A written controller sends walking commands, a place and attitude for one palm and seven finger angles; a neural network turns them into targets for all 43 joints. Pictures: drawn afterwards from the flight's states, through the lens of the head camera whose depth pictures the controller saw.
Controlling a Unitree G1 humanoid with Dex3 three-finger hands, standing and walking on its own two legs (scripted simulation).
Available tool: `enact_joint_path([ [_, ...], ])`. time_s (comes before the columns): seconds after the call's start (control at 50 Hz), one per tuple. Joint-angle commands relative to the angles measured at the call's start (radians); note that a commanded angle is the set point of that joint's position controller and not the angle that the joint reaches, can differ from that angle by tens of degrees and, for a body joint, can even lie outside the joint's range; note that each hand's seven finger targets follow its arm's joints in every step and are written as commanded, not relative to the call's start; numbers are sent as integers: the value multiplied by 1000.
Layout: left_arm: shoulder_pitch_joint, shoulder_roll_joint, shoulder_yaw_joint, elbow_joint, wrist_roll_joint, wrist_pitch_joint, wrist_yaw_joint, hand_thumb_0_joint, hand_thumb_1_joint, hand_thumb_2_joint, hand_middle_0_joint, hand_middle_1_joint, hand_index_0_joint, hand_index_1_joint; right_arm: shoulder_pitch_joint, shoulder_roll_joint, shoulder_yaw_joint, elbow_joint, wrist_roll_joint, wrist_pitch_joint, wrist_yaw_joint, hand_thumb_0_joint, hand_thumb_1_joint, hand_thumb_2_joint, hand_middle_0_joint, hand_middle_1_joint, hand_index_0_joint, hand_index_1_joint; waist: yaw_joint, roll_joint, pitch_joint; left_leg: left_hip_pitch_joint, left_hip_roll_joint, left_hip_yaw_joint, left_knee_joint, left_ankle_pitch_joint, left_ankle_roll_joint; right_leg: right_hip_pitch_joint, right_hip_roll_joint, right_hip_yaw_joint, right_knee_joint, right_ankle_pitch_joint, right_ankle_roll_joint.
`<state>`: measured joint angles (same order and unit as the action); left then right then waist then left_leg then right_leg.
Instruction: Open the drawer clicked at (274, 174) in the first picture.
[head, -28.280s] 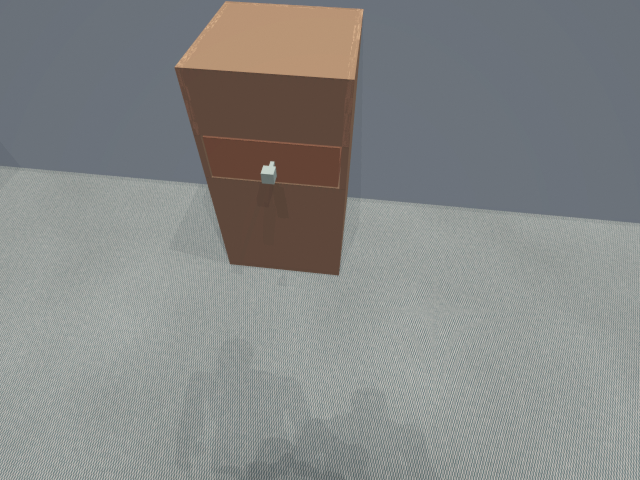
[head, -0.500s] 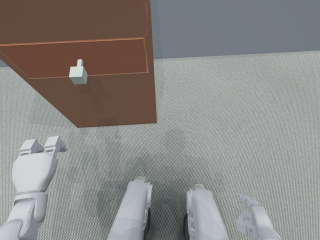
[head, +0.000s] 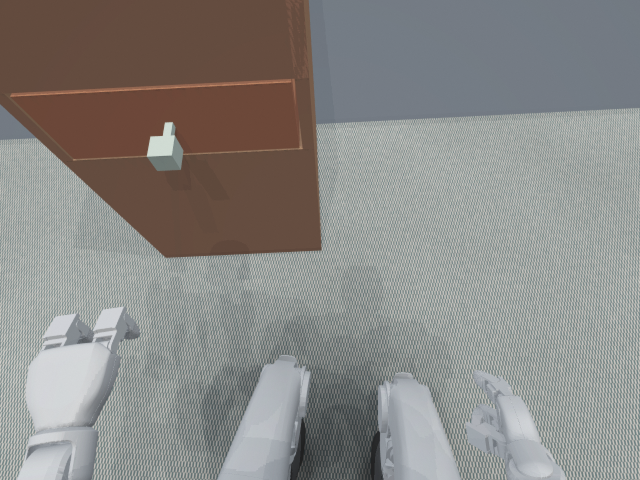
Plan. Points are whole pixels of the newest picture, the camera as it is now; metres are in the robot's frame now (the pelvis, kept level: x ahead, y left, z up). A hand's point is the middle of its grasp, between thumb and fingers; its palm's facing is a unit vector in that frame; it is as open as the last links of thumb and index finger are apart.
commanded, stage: pull the drawer open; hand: left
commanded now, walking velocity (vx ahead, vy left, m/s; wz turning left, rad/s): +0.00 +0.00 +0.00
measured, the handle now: (167, 143) +0.54 +0.31 -0.03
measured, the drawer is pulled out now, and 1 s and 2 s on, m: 0.00 0.00 0.00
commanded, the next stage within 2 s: open the thumb to release the handle in 0.46 s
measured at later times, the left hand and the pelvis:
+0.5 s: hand (98, 400) +0.18 +0.31 -0.07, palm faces -0.11 -0.02 -0.99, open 4.8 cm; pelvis +0.00 +0.00 -0.01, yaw +0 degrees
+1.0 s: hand (91, 391) +0.19 +0.32 -0.07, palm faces -0.13 -0.04 -0.99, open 10.9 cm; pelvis +0.01 +0.01 -0.01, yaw +0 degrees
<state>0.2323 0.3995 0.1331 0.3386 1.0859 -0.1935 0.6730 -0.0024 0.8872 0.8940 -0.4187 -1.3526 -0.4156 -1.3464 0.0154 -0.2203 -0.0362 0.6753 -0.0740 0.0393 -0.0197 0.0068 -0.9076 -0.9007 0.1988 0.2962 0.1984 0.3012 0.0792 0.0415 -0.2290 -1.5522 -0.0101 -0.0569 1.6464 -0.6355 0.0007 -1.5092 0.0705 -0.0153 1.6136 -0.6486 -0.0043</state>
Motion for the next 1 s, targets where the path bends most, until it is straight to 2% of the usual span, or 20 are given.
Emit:
enact_joint_path([
  [0.0, 63, 212, 132, -160, -3, -9, 55, 0, 900, 900, -400, -1350, -400, -1350, -11, -117, -44, -114, -6, -41, -19, 0, -900, -900, 200, 300, 200, 300, 13, -1, -376, 355, -14, 16, -199, 219, 39, 188, 6, -13, -219, 156, -49],
  [0.02, 59, 202, 122, -168, 0, -13, 57, 0, 900, 900, -400, -1350, -400, -1350, -17, -116, -41, -117, -5, -40, -18, 0, -900, -900, 200, 300, 200, 300, 10, 25, -371, 351, -15, 19, -197, 207, 38, 176, 3, -11, -219, 142, -48],
  [0.1, 109, 204, 138, -190, -6, -16, 65, 0, 900, 900, -400, -1350, -400, -1350, -24, -111, -44, -119, -9, -43, -15, 0, -900, -900, 200, 300, 200, 300, 25, 30, -396, 357, -18, 18, -190, 231, 38, 192, 4, -10, -211, 166, -51],
  [0.14, 122, 206, 147, -183, -9, -18, 65, 0, 900, 900, -400, -1350, -400, -1350, -29, -109, -46, -117, -7, -41, -17, 0, -900, -900, 200, 300, 200, 300, 24, -8, -381, 342, -17, 17, -184, 222, 39, 195, 6, -5, -214, 165, -49],
  [0.2, 129, 196, 137, -196, -16, -16, 61, 0, 900, 900, -400, -1350, -400, -1350, -34, -105, -46, -118, -7, -43, -19, 0, -900, -900, 200, 300, 200, 300, 19, -5, -395, 333, -18, 18, -181, 212, 40, 202, 2, -4, -215, 158, -46],
  [0.22, 149, 203, 145, -205, -10, -20, 61, 0, 900, 900, -400, -1350, -400, -1350, -37, -107, -46, -122, -7, -40, -20, 0, -900, -900, 200, 300, 200, 300, 30, 0, -398, 338, -20, 20, -183, 215, 38, 199, 3, -3, -209, 156, -47],
  [0.3, 156, 188, 127, -204, -18, -21, 52, 0, 900, 900, -400, -1350, -400, -1350, -46, -102, -44, -118, -4, -43, -25, 0, -900, -900, 200, 300, 200, 300, 13, -28, -372, 325, -17, 15, -176, 200, 41, 188, 2, -3, -217, 148, -45],
  [0.36, 126, 202, 131, -229, -8, -37, 55, 0, 900, 900, -400, -1350, -400, -1350, -47, -104, -41, -115, -6, -47, -29, 0, -900, -900, 200, 300, 200, 300, 15, 7, -388, 327, -19, 15, -167, 201, 39, 163, -2, -7, -196, 138, -45],
  [0.46, 111, 200, 132, -237, -3, -47, 64, 0, 900, 900, -400, -1350, -400, -1350, -44, -104, -42, -111, -7, -50, -30, 0, -900, -900, 200, 300, 200, 300, 13, 3, -398, 342, -19, 11, -161, 213, 39, 147, -1, -11, -190, 144, -44],
  [0.52, 157, 199, 141, -239, -9, -35, 66, 0, 900, 900, -400, -1350, -400, -1350, -41, -105, -45, -116, -8, -45, -26, 0, -900, -900, 200, 300, 200, 300, 30, 23, -425, 369, -22, 9, -177, 243, 35, 163, 0, -18, -184, 165, -47],
  [0.54, -16, 336, 260, -220, -7, -42, 78, 0, 900, 900, -400, -1350, -400, -1350, -40, -116, -45, -83, -7, -35, -34, 0, -900, -900, 200, 300, 200, 300, 17, -6, -379, 329, -14, 7, -146, 233, 37, 120, 5, -8, -166, 159, -43],
  [0.56, 7, 300, 240, -196, -11, -45, 76, 0, 830, 870, -395, -1342, -395, -1342, -32, -114, -41, -92, -9, -39, -36, 0, -900, -900, 200, 300, 200, 300, 20, 6, -399, 304, -17, 15, -140, 216, 38, 146, 0, -5, -171, 141, -38],
  [0.62, 42, 266, 220, -143, -25, -39, 65, 0, 620, 780, -380, -1320, -380, -1320, -27, -112, -43, -90, -4, -36, -31, 0, -900, -900, 200, 300, 200, 300, 27, 21, -396, 309, -21, 20, -152, 208, 37, 156, 2, -8, -183, 136, -40],
  [0.72, 153, 224, 163, -181, -70, -6, -1, 0, 270, 630, -355, -1283, -355, -1283, -14, -116, -53, -121, 7, -29, -26, 0, -900, -900, 200, 300, 200, 300, 34, -4, -474, 363, -22, 22, -188, 268, 36, 248, 8, -10, -194, 221, -41],
  [0.76, 165, 210, 130, -219, -78, 5, -24, 0, 130, 570, -345, -1268, -345, -1268, -17, -115, -52, -130, 10, -26, -29, 0, -900, -900, 200, 300, 200, 300, 21, -2, -462, 374, -19, 20, -197, 275, 36, 251, 6, -10, -203, 238, -40],
  [0.8, 171, 220, 140, -218, -73, 2, -32, 0, -10, 510, -335, -1253, -335, -1253, -18, -110, -50, -124, 11, -26, -36, 0, -900, -900, 200, 300, 200, 300, 10, -27, -426, 369, -12, 11, -201, 277, 37, 234, 7, -19, -200, 235, -42],
  [0.88, 149, 239, 168, -213, -36, -42, 6, 0, -290, 390, -315, -1222, -315, -1222, -26, -110, -44, -110, 2, -25, -38, 0, -900, -900, 200, 300, 200, 300, 12, 10, -360, 355, -11, 6, -188, 258, 33, 145, 5, -27, -178, 188, -48],
  [0.9, 126, 264, 198, -211, -29, -55, 22, 0, -360, 360, -310, -1215, -310, -1215, -29, -110, -43, -97, -3, -26, -36, 0, -900, -900, 200, 300, 200, 300, 21, 25, -349, 347, -9, 6, -184, 263, 31, 131, 4, -29, -169, 181, -51],
  [0.94, 121, 260, 211, -198, -14, -78, 54, 0, -500, 300, -300, -1200, -300, -1200, -30, -116, -43, -96, -10, -27, -26, 0, -900, -900, 200, 300, 200, 300, 28, 55, -349, 349, -13, 6, -175, 257, 28, 99, 3, -35, -152, 161, -53],
  [0.98, 87, 253, 215, -174, -5, -90, 78, 0, -500, 300, -300, -1200, -300, -1200, -31, -120, -45, -90, -13, -30, -18, 0, -900, -900, 200, 300, 200, 300, 25, 55, -351, 346, -16, 6, -168, 250, 28, 84, 3, -35, -151, 151, -53],
])
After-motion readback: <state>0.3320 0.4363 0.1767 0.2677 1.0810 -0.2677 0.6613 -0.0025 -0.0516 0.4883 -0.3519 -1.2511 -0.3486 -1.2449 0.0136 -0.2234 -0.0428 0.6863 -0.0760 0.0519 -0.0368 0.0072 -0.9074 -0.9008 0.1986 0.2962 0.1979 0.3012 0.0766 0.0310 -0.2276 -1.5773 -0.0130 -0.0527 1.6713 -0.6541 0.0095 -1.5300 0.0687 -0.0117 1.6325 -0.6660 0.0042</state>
